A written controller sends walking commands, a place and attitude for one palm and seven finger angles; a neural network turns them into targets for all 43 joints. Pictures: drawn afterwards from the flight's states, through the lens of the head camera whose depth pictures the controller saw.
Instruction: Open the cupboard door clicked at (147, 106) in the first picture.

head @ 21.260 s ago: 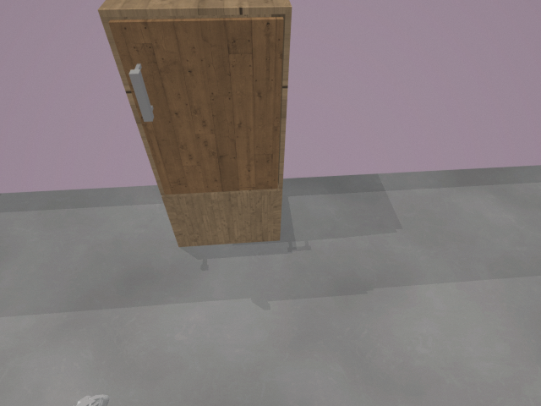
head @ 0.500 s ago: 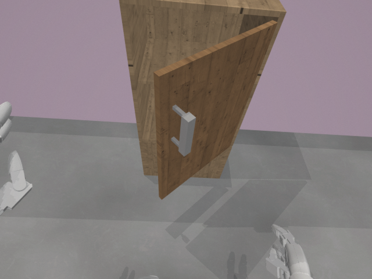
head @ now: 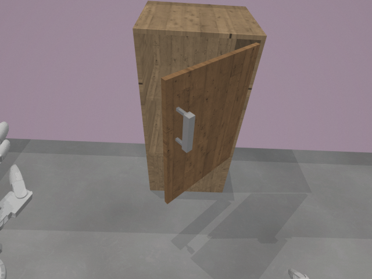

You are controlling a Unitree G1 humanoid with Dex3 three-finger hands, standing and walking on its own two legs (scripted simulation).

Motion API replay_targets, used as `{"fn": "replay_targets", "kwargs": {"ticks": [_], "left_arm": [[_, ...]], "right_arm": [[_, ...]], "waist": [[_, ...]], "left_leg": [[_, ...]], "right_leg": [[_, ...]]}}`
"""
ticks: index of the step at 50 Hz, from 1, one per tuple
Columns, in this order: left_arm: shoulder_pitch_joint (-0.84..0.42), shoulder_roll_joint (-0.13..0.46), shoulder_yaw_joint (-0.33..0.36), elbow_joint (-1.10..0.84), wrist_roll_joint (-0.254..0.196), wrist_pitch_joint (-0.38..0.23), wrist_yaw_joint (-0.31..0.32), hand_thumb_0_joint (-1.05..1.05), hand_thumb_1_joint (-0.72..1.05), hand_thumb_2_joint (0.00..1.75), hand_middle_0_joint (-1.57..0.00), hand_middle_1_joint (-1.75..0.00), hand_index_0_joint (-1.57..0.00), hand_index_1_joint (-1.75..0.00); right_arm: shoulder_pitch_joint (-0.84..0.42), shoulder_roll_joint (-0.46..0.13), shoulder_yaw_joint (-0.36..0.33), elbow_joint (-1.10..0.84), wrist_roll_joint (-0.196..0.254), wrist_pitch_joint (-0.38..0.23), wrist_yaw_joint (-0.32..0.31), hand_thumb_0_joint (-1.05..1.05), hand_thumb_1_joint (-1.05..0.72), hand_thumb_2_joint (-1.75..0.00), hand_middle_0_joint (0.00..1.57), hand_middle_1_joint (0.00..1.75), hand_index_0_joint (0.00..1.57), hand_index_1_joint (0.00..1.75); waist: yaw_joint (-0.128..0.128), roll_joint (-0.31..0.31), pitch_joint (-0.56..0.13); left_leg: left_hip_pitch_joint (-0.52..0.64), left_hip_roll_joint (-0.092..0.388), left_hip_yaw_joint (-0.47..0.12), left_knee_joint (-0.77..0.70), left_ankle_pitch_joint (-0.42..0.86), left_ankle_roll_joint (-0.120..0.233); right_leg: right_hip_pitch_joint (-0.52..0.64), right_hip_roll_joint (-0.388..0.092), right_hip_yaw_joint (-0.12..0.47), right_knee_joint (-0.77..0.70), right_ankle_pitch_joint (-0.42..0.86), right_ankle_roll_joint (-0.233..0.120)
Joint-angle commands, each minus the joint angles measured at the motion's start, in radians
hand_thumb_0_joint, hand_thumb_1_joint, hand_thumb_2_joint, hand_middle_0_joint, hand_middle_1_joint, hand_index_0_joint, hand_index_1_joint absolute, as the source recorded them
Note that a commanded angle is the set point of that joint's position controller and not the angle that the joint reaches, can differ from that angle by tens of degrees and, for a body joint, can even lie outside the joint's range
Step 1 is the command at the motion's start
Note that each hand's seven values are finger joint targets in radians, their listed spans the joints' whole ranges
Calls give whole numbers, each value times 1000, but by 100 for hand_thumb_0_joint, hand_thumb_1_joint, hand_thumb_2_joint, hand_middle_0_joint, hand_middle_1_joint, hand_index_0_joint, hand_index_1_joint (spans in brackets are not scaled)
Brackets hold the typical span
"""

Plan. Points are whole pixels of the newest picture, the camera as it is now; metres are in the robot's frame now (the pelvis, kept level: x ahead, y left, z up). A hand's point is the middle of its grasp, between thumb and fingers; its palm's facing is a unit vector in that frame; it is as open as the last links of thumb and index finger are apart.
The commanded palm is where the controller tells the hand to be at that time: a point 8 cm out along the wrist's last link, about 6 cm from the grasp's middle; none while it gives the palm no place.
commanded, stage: stop stepping back and stand still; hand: left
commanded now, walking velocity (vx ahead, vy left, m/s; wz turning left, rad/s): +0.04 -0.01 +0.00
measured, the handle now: (183, 129) +0.54 +0.04 +0.03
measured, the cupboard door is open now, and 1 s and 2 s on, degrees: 43 43 43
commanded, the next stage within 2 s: let the arm hang, fingers relaxed in 0.14 s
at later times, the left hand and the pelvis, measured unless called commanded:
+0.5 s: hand out of the picture +0.07 +0.17 -0.16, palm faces +0.08 -0.98 -0.17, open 7.4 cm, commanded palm none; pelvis -0.01 +0.00 -0.01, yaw +4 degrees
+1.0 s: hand out of the picture -0.04 +0.19 -0.16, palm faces +0.09 -0.98 -0.20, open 7.4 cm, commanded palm none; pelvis -0.02 +0.02 +0.01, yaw +3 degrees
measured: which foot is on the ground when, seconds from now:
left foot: up 0.00-0.00, down 0.02-0.24, up 0.26-0.46, down 0.48-1.00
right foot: down 0.00-1.00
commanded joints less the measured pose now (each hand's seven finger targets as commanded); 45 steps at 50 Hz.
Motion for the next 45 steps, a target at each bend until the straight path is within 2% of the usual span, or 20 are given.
{"fn": "replay_targets", "kwargs": {"ticks": [1, 2, 3, 4, 5, 7, 9, 11, 12, 13, 16, 20, 22, 23, 24, 26, 29, 33, 37, 45], "left_arm": [[-110, 243, 138, -327, -4, -94, 28, 0, 90, 90, -20, -30, -20, -30], [-80, 256, 153, -327, -4, -97, 28, 0, 90, 90, -20, -30, -20, -30], [-69, 266, 164, -352, -2, -105, 23, 0, 90, 90, -20, -30, -20, -30], [-69, 271, 171, -363, 5, -107, 19, 0, 90, 90, -20, -30, -20, -30], [-37, 264, 178, -344, 2, -103, 21, 0, 90, 90, -20, -30, -20, -30], [64, 250, 190, -319, -6, -90, 24, 0, 90, 90, -20, -30, -20, -30], [114, 217, 172, -288, -7, -87, 20, 0, 90, 90, -20, -30, -20, -30], [116, 231, 186, -235, -7, -93, 17, 0, 90, 90, -20, -30, -20, -30], [1, -7, -297, 512, 77, 62, -123, 0, 90, 90, -20, -30, -20, -30], [-38, -20, -274, 548, 77, 141, -145, 0, 90, 90, -20, -30, -20, -30], [-130, -25, -284, 679, 76, 159, -155, 0, 90, 90, -20, -30, -20, -30], [-178, -9, -302, 946, 74, 163, -137, 0, 90, 90, -20, -30, -20, -30], [-226, -6, -316, 1068, 62, 164, -133, 0, 90, 90, -20, -30, -20, -30], [-233, -22, -325, 1124, 54, 164, -136, 0, 90, 90, -20, -30, -20, -30], [-215, -53, -336, 1172, 50, 165, -137, 0, 90, 90, -20, -30, -20, -30], [-215, -60, -343, 1285, 46, 169, -137, 0, 90, 90, -20, -30, -20, -30], [-196, -83, -340, 1374, 45, 164, -137, 0, 90, 90, -20, -30, -20, -30], [-195, -85, -358, 1465, 43, 159, -137, 0, 90, 90, -20, -30, -20, -30], [-175, -96, -369, 1529, 41, 157, -134, 0, 90, 90, -20, -30, -20, -30], [-153, -125, -372, 1577, 41, 163, -126, 0, 90, 90, -20, -30, -20, -30]], "right_arm": [[-164, -129, -41, -217, 0, -94, -5, 0, -90, -90, 20, 30, 20, 30], [-154, -129, -44, -218, 8, -97, 3, 0, -90, -90, 20, 30, 20, 30], [-134, -90, -25, -198, -10, -102, 13, 0, -90, -90, 20, 30, 20, 30], [-146, -92, -27, -193, -19, -113, 22, 0, -90, -90, 20, 30, 20, 30], [-147, -99, -31, -189, -13, -119, 31, 0, -90, -90, 20, 30, 20, 30], [-148, -108, -35, -193, 1, -122, 41, 0, -90, -90, 20, 30, 20, 30], [-152, -110, -29, -204, 6, -110, 43, 0, -90, -90, 20, 30, 20, 30], [-161, -101, -29, -206, 6, -98, 41, 0, -90, -90, 20, 30, 20, 30], [-182, -145, -66, 52, 13, -125, 120, 0, -90, -90, 20, 30, 20, 30], [-89, -111, -61, 28, 13, -23, 114, 0, -90, -90, 20, 30, 20, 30], [-90, -75, -36, -7, -10, 76, 105, 0, -90, -90, 20, 30, 20, 30], [-117, -54, -39, 46, -20, 116, 99, 0, -90, -90, 20, 30, 20, 30], [-71, -52, -33, 113, -19, 119, 93, 0, -90, -90, 20, 30, 20, 30], [-48, -60, -27, 149, -21, 111, 90, 0, -90, -90, 20, 30, 20, 30], [-65, -79, -16, 174, -27, 102, 85, 0, -90, -90, 20, 30, 20, 30], [-104, -60, -3, 222, -18, 104, 77, 0, -90, -90, 20, 30, 20, 30], [-63, -28, -3, 268, -18, 108, 65, 0, -90, -90, 20, 30, 20, 30], [-10, -32, -2, 329, -11, 106, 61, 0, -90, -90, 20, 30, 20, 30], [16, -30, 3, 373, -8, 102, 61, 0, -90, -90, 20, 30, 20, 30], [58, 2, 9, 429, -13, 100, 61, 0, -90, -90, 20, 30, 20, 30]], "waist": [[-8, 184, 31], [-5, 276, -1], [-27, 348, 2], [-20, 295, 32], [-15, 232, 45], [-7, 229, 5], [-13, 236, 12], [-19, 119, 26], [-39, -62, 9], [-39, -128, -15], [-21, -295, 90], [-7, -249, 58], [-30, -153, 37], [-36, -29, 25], [-11, 93, 13], [-5, 224, 53], [-5, 221, 54], [-12, 87, 65], [-9, 26, 97], [-7, 1, 159]], "left_leg": [[271, 110, -169, -272, 196, 85], [330, 196, -293, -269, 304, 122], [309, 243, -424, -353, 354, 159], [209, 270, -441, -390, 322, 168], [148, 260, -378, -373, 305, 162], [133, 186, -210, -324, 286, 105], [14, 144, -131, -297, 190, 64], [-65, 85, -75, -229, 70, 22], [-65, 45, -7, 30, 114, -28], [-32, 44, -42, 54, -43, -33], [-132, -21, -16, 161, -203, -15], [-75, -41, 0, 43, -146, -17], [71, -24, -15, -129, 31, -15], [156, 17, -70, -199, 257, 4], [181, 81, -122, -208, 397, 25], [116, 73, -107, -244, 280, 19], [112, 63, -90, -265, 223, 10], [143, 70, -86, -301, 226, 10], [159, 66, -82, -330, 200, 13], [117, 54, -82, -366, 118, 15]], "right_leg": [[-221, -85, 101, 110, 134, 12], [-296, -40, 49, 204, 84, 51], [-338, -19, 34, 302, -116, 54], [-302, -25, 61, 347, -180, 52], [-253, -38, 70, 304, -143, 49], [-156, -22, 20, 159, -49, 57], [-15, -13, -8, 15, 65, 61], [46, -57, 84, -95, 173, 42], [-100, -236, 180, -41, 383, -7], [-177, -311, 265, -48, 439, -66], [-152, -295, 202, -83, 466, -111], [16, -266, 148, -48, 765, -109], [-26, -234, 128, -40, 617, -62], [-81, -203, 112, -20, 489, -17], [-94, -157, 95, -24, 375, 15], [-61, -140, 91, -101, 223, 18], [-6, -144, 87, -143, 282, 1], [-2, -147, 69, -166, 279, 1], [-23, -147, 70, -190, 225, 4], [-56, -145, 73, -185, 141, 10]]}}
